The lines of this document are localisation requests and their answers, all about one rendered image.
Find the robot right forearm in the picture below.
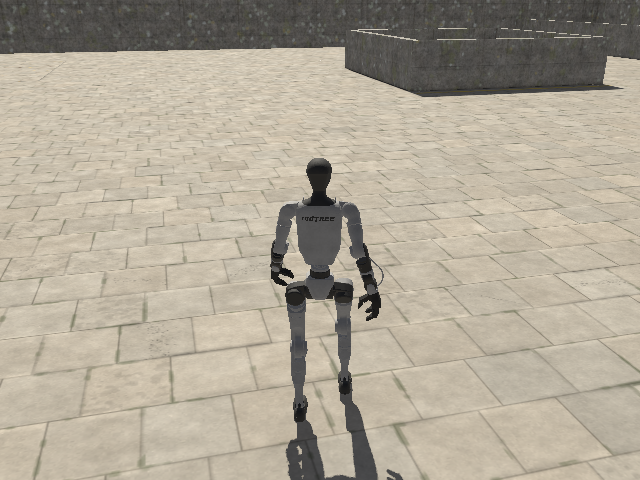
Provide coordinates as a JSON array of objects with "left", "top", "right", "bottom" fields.
[{"left": 356, "top": 243, "right": 378, "bottom": 295}]

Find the robot left forearm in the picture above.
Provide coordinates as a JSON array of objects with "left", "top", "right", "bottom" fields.
[{"left": 270, "top": 239, "right": 285, "bottom": 272}]

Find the left robot upper arm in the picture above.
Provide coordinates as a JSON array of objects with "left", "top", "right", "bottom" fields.
[{"left": 273, "top": 201, "right": 299, "bottom": 255}]

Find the right robot upper arm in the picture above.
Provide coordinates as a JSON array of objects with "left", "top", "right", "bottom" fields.
[{"left": 340, "top": 201, "right": 366, "bottom": 259}]

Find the robot left shin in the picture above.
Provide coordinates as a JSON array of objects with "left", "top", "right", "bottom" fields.
[{"left": 290, "top": 340, "right": 306, "bottom": 408}]

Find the robot right hand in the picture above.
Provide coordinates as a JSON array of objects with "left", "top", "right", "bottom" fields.
[{"left": 358, "top": 292, "right": 381, "bottom": 321}]

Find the robot left hand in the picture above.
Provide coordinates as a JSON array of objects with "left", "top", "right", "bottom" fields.
[{"left": 271, "top": 267, "right": 294, "bottom": 286}]

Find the robot left foot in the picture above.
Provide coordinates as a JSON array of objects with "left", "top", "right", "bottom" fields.
[{"left": 293, "top": 395, "right": 308, "bottom": 422}]

